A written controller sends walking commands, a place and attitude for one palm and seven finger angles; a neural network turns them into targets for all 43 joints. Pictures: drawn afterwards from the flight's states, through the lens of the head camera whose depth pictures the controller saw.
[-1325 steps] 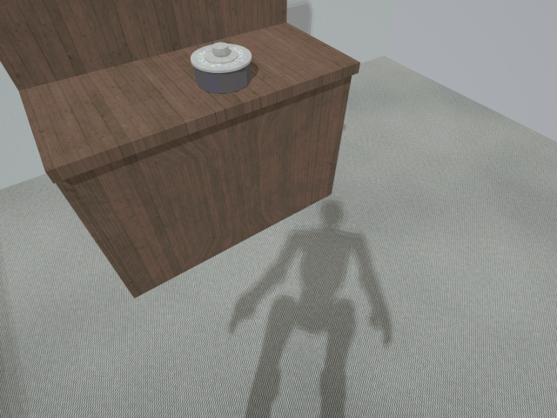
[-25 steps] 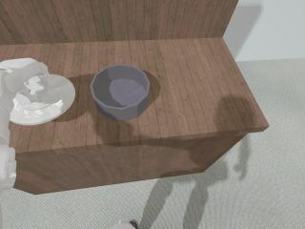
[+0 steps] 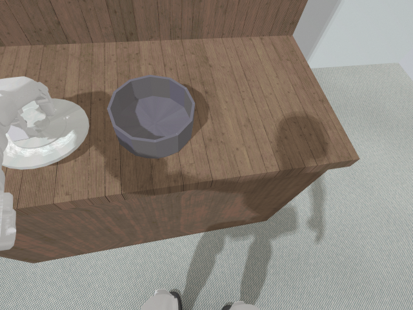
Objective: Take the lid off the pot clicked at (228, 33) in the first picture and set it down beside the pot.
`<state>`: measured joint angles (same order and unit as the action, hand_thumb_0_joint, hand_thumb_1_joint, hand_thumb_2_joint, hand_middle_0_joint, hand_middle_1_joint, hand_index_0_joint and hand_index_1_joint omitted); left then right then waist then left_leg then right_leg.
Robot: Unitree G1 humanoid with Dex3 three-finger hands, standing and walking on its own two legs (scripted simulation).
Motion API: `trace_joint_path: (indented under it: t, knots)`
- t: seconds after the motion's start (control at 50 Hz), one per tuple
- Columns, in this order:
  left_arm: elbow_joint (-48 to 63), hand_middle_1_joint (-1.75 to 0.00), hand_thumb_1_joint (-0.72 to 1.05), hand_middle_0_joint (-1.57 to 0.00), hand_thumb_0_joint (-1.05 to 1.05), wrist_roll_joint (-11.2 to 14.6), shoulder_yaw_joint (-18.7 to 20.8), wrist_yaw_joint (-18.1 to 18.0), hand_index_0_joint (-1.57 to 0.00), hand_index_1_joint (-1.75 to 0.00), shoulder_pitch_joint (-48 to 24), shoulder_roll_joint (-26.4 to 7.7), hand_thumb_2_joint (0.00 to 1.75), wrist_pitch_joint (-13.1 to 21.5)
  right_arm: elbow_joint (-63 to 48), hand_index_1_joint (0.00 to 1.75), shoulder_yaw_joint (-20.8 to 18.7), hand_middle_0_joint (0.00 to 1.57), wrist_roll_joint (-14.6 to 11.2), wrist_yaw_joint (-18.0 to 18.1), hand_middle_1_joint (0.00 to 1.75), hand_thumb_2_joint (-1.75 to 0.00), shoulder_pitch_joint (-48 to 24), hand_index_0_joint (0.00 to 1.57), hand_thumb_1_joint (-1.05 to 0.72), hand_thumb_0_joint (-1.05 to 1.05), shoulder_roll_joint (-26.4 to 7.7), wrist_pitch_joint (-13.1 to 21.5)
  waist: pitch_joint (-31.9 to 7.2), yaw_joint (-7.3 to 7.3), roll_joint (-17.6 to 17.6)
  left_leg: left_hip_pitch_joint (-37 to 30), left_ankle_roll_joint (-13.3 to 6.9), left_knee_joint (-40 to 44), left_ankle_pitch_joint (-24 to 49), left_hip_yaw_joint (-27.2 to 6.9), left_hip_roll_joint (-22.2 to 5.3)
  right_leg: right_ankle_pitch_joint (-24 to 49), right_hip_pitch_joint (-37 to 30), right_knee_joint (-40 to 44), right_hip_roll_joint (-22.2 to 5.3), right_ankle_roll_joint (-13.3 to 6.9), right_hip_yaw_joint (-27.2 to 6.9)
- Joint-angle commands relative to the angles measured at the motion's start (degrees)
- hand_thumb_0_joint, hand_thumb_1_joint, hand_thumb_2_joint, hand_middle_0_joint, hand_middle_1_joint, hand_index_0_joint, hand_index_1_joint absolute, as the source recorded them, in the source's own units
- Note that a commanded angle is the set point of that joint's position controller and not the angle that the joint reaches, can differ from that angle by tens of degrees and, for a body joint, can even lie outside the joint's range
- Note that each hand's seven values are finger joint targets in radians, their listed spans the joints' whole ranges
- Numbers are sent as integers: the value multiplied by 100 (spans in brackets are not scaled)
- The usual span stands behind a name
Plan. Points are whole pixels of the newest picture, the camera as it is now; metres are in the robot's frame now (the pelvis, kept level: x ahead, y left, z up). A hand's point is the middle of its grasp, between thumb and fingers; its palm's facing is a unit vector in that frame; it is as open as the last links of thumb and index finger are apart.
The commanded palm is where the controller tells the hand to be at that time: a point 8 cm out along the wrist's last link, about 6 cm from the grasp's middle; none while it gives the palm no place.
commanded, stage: lower the lid onto the table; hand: left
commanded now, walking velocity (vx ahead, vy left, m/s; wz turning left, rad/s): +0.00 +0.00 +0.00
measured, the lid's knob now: (34, 121) +0.49 +0.32 +0.01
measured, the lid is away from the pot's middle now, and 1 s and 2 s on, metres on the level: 0.24 0.24 0.24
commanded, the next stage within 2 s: open the fingers wide in 0.20 s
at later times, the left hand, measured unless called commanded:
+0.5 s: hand (23, 130) +0.45 +0.32 +0.03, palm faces -0.42 -0.13 -0.90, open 8.2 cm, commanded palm +0.48 +0.31 +0.08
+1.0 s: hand (20, 134) +0.45 +0.33 +0.03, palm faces -0.44 -0.13 -0.89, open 9.0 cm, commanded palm +0.48 +0.31 +0.08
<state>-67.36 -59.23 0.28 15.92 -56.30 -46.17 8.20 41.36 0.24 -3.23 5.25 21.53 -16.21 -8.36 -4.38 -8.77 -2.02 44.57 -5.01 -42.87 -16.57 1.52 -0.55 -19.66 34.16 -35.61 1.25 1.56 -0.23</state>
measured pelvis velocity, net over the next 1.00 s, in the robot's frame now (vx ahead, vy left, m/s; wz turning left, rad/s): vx -0.01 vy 0.01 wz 0.00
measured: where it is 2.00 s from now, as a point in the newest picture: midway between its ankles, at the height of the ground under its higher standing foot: outside the picture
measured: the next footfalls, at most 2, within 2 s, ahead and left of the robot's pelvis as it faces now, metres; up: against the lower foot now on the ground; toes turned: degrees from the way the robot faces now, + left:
none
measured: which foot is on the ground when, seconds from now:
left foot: down 0.00-1.00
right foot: down 0.00-1.00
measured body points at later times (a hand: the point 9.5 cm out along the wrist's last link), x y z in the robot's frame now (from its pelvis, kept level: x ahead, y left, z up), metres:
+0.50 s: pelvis -0.01 +0.01 -0.01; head +0.10 +0.04 +0.43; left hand +0.47 +0.33 +0.08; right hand -0.01 -0.27 -0.12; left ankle +0.03 +0.06 -0.71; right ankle -0.04 -0.16 -0.71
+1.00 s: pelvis -0.01 +0.01 -0.01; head +0.09 +0.04 +0.43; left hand +0.47 +0.33 +0.08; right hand -0.02 -0.27 -0.12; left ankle +0.03 +0.06 -0.71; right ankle -0.04 -0.16 -0.71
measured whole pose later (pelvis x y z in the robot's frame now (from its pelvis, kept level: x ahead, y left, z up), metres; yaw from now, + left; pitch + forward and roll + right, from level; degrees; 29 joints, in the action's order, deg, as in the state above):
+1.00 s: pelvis -0.01 +0.01 -0.01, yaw +0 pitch +18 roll -6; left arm -66.3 -59.0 -0.2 12.7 -54.3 -43.5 6.4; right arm 39.8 0.1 -3.3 3.3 21.1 -15.8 -10.0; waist -5.5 -7.8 -2.6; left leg 47.7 -6.1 -46.7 -17.4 1.5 -0.3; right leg -20.7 37.1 -39.3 1.2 0.7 -0.2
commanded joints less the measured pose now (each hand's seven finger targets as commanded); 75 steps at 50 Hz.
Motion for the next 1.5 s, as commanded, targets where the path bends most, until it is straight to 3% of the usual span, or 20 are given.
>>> trace_joint_path:
  t: [0.0,0.08,0.16,0.2,0.26,0.28,0.34,0.38,0.44,0.54,0.6,0.68,0.76,0.84,0.88,0.94,1.02,1.24,1.4,1.48]
  knots:
    - [1214,-106,57,-83,0,48,614,-361,-79,-103,-2665,-2123,107,15,-254,30,-357,20,51,125,30,-90,852,20,-90,0,-1209,40,-2773,31,-1049,-3756,61,78,2672,-518,-106,1183,870,267,422,-423,460]
    - [1389,-106,57,-83,0,10,511,-427,-79,-103,-2598,-1832,107,3,-264,30,-393,20,74,64,30,-90,839,20,-90,0,-1156,6,-2944,53,-1363,-4092,140,-19,3252,-597,-158,1195,1144,196,432,-450,495]
    - [783,-106,57,-83,0,78,188,-431,-79,-103,-2556,-1456,107,-189,-213,30,-395,20,47,-11,30,-90,844,20,-90,0,-1187,-51,-2350,-92,-859,-3444,79,10,2114,-544,-141,780,1328,210,449,-419,504]
    - [922,-106,57,-83,0,47,287,-435,-79,-103,-2682,-1638,107,-162,-235,30,-390,20,52,19,30,-90,892,20,-90,0,-1214,-53,-2605,-94,-847,-3491,54,2,2102,-542,-114,809,1238,163,453,-417,475]
    - [663,-106,57,-83,0,-28,112,-436,-79,-103,-2655,-1496,107,-227,-253,30,-351,20,25,20,30,-90,853,20,-90,0,-1202,-43,-2408,-125,-806,-3208,69,-32,1715,-556,-110,587,1423,73,445,-422,505]
    - [706,-106,57,-83,0,33,501,-405,-79,-103,-1660,-1639,107,-133,-444,30,-374,20,-3,-48,30,-90,788,20,-90,0,-1115,-22,-2652,246,-963,-3405,122,-21,2240,-583,-51,738,1178,24,442,-490,533]
    - [995,-105,53,-80,0,28,417,-408,-76,-102,-1881,-1649,103,-115,-479,30,-370,20,41,-82,30,-90,690,20,-90,0,-1143,-151,-2773,120,-812,-3355,119,-106,2229,-547,-72,857,1168,-6,454,-444,493]
    - [1167,-104,50,-77,0,64,144,-423,-74,-101,-2392,-1327,101,-175,-438,30,-395,20,19,-98,30,-90,688,20,-90,0,-1131,-150,-2591,27,-937,-3399,98,-63,2096,-575,-101,739,1346,44,444,-452,500]
    - [1013,-102,46,-74,0,4,539,-528,-70,-100,-2169,-1871,98,-231,-467,30,-370,20,-3,-81,30,-90,732,20,-90,0,-1167,-147,-2560,99,-764,-3293,105,-1,1815,-625,-98,582,1233,14,450,-451,521]
    - [999,-99,38,-68,0,1,102,-528,-65,-97,-2355,-1307,94,-281,-425,30,-375,20,4,-117,30,-90,680,20,-90,0,-1151,-121,-2320,28,-1023,-3408,134,51,1576,-689,-139,367,1566,45,440,-471,524]
    - [940,-97,33,-65,0,5,328,-549,-62,-95,-2274,-1588,92,-270,-465,30,-354,20,-1,-79,30,-90,703,20,-90,0,-1165,-103,-2466,64,-821,-3358,95,17,1637,-679,-102,455,1378,45,440,-463,488]
    - [932,-94,27,-60,0,72,169,-498,-58,-92,-2306,-1334,89,-290,-460,30,-360,20,-16,-86,30,-90,696,20,-90,0,-1152,-66,-2402,30,-701,-3303,88,37,1644,-670,-115,491,1378,48,418,-454,495]
    - [843,-91,20,-56,0,30,190,-512,-54,-90,-2323,-1437,85,-296,-443,30,-348,20,-9,-70,30,-90,713,20,-90,0,-1167,-57,-2321,25,-743,-3179,91,47,1395,-643,-97,391,1380,47,430,-455,492]
    - [1302,-89,14,-51,0,7,402,-541,-50,-88,-2315,-1606,81,-191,-466,30,-389,20,23,-61,30,-90,737,20,-90,0,-1136,-63,-2805,114,-1031,-3650,140,0,2077,-707,-122,652,1286,30,435,-473,491]
    - [1289,-88,12,-49,0,80,212,-515,-48,-87,-2350,-1290,79,-182,-446,30,-395,20,17,-75,30,-90,727,20,-90,0,-1128,-54,-2681,52,-995,-3723,145,9,2217,-742,-160,652,1423,44,437,-474,503]
    - [1189,-86,7,-45,0,88,421,-558,-44,-86,-2240,-1600,76,-213,-429,30,-400,20,16,-74,30,-90,747,20,-90,0,-1166,-82,-2623,73,-756,-3478,103,73,1809,-704,-123,576,1248,96,432,-450,481]
    - [1339,-84,1,-40,0,69,183,-570,-40,-84,-2351,-1242,72,-210,-373,30,-428,20,30,-113,30,-90,744,20,-90,0,-1125,-68,-2635,77,-1169,-3853,170,70,2165,-772,-154,564,1459,108,444,-487,506]
    - [1179,-82,-4,-37,0,118,100,-655,-37,-82,-2373,-1120,70,-313,-366,30,-419,20,8,-127,30,-90,681,20,-90,0,-1156,-74,-2371,14,-778,-3625,140,255,1488,-854,-141,373,1442,179,427,-471,482]
    - [1192,-82,-4,-37,0,79,156,-727,-37,-82,-2486,-1193,70,-374,-395,30,-404,20,27,-108,30,-90,672,20,-90,0,-1168,-7,-2551,51,-792,-3664,137,260,1472,-869,-134,395,1331,153,407,-478,451]
    - [1143,-81,-4,-37,0,88,-46,-691,-37,-81,-2589,-936,71,-434,-395,30,-407,20,8,-119,30,-90,658,20,-90,0,-1156,27,-2420,26,-875,-3679,157,293,1427,-902,-152,346,1480,147,396,-487,467]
